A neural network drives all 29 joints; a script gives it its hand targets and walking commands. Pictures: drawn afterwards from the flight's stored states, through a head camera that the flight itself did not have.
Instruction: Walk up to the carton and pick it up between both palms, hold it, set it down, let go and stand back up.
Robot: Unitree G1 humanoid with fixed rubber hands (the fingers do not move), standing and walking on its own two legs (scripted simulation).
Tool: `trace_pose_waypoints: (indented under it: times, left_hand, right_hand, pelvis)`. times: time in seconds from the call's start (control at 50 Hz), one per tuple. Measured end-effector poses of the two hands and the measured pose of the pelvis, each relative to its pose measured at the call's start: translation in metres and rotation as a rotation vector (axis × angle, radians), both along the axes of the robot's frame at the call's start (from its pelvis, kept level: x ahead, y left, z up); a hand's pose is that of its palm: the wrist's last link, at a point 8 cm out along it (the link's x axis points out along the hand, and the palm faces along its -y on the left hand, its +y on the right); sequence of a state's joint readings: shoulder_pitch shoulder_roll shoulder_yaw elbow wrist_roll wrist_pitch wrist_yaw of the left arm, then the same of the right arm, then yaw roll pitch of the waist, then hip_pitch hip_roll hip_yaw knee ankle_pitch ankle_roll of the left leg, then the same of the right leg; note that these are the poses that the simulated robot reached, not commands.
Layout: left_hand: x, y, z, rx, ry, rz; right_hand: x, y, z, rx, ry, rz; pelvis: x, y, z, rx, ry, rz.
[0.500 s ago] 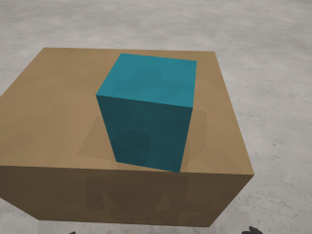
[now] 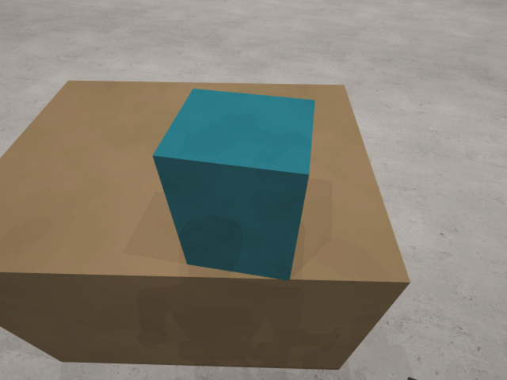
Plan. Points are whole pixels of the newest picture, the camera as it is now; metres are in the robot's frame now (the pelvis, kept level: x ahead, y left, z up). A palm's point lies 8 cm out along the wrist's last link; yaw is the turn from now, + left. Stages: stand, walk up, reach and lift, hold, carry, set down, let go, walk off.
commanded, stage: stand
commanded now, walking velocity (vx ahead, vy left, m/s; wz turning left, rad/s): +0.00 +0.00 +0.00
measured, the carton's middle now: (244, 190) +0.43 +0.03 +0.06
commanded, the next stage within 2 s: none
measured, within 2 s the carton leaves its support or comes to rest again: neither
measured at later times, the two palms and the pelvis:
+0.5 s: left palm out of the picture +0.09 +0.26 -0.10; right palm out of the picture +0.08 -0.26 -0.10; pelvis +0.00 +0.00 +0.00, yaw +0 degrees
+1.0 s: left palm out of the picture +0.08 +0.26 -0.11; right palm out of the picture +0.07 -0.26 -0.10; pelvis +0.00 +0.00 +0.00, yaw -1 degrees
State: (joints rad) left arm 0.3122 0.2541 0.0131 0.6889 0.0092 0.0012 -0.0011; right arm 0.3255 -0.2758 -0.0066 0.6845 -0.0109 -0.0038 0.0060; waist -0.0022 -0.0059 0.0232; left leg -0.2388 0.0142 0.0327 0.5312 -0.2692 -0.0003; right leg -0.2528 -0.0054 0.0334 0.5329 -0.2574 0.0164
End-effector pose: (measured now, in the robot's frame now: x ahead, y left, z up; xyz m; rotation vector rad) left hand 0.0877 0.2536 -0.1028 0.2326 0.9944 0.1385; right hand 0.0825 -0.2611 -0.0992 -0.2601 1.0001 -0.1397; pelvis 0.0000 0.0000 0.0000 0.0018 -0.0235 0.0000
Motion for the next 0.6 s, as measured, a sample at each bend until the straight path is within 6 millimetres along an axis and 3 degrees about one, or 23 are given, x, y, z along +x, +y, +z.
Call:
trace_pose_waypoints:
  times: [0.6]
  left_hand:
    - [0.0015, 0.0026, -0.0019, 0.003, 0.011, 0.001]
  right_hand:
    - [-0.0024, -0.0001, 0.0004, -0.005, 0.012, -0.015]
  pelvis:
    - [0.0031, 0.0015, 0.001, 0.0, 0.002, -0.002]
